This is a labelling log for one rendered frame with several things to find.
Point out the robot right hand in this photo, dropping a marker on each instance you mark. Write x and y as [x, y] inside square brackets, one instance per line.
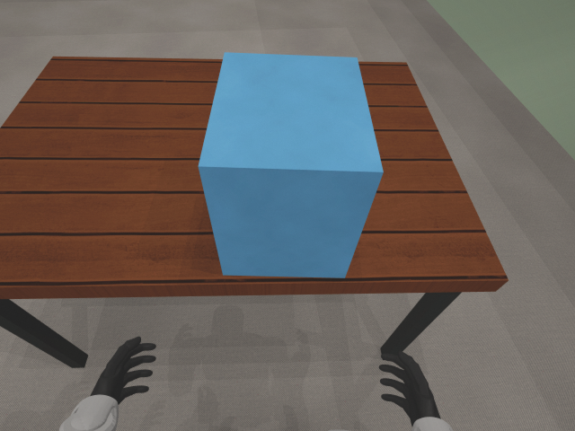
[419, 402]

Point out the left robot forearm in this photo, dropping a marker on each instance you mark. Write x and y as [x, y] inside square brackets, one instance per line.
[94, 413]

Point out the carton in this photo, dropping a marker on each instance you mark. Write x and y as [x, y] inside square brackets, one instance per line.
[289, 164]

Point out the table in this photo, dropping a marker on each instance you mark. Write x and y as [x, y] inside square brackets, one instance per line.
[101, 196]

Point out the robot left hand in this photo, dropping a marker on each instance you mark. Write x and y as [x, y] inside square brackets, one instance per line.
[115, 376]

